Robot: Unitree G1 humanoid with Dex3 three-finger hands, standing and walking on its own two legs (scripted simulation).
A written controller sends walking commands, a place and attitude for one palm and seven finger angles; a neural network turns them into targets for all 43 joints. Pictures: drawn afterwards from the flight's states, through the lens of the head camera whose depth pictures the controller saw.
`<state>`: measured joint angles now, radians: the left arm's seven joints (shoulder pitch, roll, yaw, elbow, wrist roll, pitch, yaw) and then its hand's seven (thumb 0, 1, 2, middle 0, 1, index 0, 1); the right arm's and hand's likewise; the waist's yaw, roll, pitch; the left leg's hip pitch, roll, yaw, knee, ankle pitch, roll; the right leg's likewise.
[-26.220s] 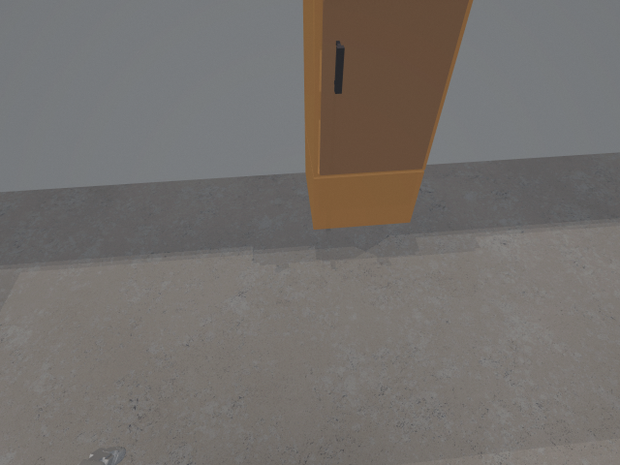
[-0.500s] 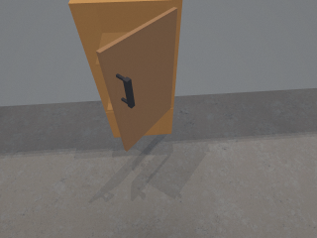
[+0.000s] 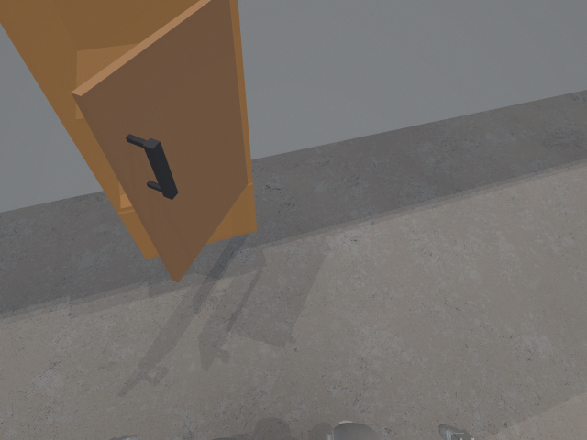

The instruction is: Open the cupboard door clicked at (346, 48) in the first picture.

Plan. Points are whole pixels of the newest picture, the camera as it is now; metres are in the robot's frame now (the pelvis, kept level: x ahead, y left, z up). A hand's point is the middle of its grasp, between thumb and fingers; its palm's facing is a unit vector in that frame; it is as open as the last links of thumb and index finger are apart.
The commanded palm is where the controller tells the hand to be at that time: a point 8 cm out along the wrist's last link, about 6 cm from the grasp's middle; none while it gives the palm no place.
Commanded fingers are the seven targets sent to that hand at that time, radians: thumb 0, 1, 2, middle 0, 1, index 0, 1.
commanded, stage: walk to a spot facing it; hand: left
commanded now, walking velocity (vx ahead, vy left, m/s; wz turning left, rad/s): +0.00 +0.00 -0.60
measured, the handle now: (152, 167) +0.53 +0.31 -0.01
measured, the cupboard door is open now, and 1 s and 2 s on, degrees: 47 47 47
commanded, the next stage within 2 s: none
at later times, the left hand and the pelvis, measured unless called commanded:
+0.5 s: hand (198, 420) +0.15 +0.16 -0.17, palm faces -0.30 -0.93 -0.21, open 7.4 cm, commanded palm none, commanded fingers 0.00 0.90 0.90 -0.20 -0.30 -0.20 -0.30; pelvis +0.00 -0.01 +0.00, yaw -19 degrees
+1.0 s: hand (244, 395) +0.20 +0.10 -0.17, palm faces -0.56 -0.81 -0.19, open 7.4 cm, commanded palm none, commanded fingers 0.00 0.90 0.90 -0.20 -0.30 -0.20 -0.30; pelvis +0.06 -0.05 +0.00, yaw -38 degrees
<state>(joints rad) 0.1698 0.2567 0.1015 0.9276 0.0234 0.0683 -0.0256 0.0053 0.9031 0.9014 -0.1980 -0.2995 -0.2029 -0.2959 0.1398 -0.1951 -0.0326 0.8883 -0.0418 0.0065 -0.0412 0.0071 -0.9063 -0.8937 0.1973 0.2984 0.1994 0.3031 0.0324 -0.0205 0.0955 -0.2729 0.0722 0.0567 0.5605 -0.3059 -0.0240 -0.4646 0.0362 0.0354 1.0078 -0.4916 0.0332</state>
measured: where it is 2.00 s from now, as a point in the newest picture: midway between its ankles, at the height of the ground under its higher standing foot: (420, 411)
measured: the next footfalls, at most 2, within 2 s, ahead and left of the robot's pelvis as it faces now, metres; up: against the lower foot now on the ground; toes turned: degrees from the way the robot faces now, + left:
right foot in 0.14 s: +0.03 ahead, -0.14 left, +0.00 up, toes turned -7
left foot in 0.40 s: +0.10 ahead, +0.11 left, +0.00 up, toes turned -14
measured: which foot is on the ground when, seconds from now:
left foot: down 0.00-0.12, up 0.14-0.38, down 0.40-0.64, up 0.66-0.92, down 0.94-1.00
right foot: up 0.00-0.12, down 0.14-0.38, up 0.40-0.62, down 0.64-0.94, up 0.96-1.00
